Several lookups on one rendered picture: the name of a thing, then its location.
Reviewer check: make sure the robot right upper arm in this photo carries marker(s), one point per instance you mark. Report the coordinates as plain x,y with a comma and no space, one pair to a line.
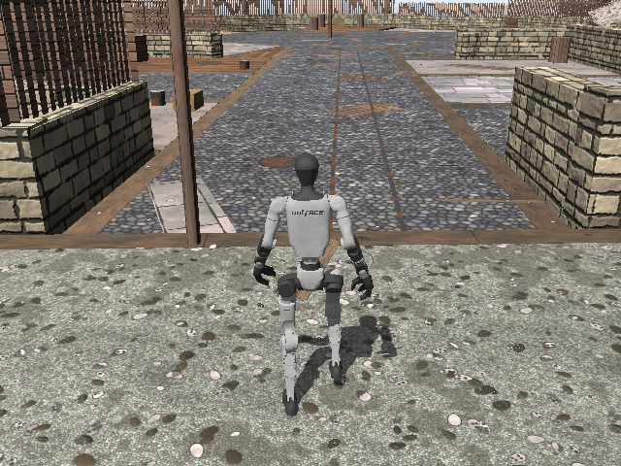
338,204

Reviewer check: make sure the robot left shin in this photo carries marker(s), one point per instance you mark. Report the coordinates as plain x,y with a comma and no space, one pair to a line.
289,367

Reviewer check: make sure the humanoid robot head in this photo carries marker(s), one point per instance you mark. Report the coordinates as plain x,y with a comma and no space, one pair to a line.
306,167

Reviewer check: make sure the robot left forearm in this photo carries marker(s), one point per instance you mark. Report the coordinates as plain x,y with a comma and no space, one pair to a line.
261,255

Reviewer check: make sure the right robot hand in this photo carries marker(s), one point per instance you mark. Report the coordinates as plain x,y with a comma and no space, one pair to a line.
366,284

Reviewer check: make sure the robot left upper arm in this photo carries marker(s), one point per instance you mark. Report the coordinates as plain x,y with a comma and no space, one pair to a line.
277,207

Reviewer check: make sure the left robot hand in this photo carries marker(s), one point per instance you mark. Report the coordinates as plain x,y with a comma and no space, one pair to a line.
269,271

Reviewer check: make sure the robot right forearm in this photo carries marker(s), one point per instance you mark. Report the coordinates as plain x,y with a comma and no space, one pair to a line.
358,260

